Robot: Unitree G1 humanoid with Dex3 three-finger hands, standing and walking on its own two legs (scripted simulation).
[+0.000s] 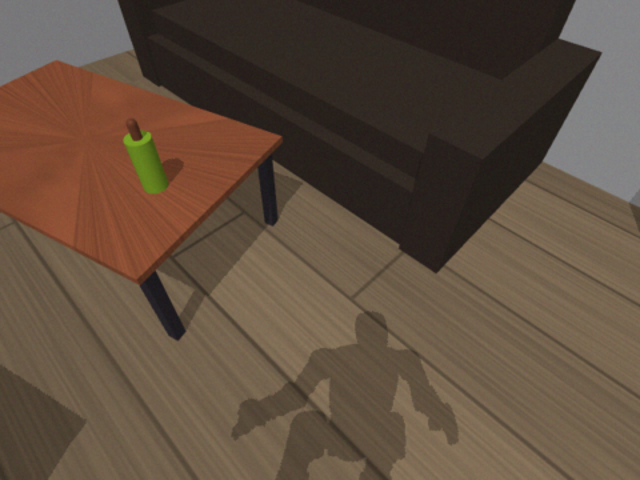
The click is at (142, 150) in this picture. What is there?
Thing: necked bottle
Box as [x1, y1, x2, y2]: [123, 118, 168, 193]
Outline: 130,118 126,121 129,133 124,137 123,141 144,190 149,193 159,192 163,190 168,184 150,134 147,131 140,130 135,120
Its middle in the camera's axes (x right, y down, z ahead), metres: -0.51 -0.24 +1.14
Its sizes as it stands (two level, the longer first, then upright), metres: 0.074 0.074 0.233
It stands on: a support 0.42 m high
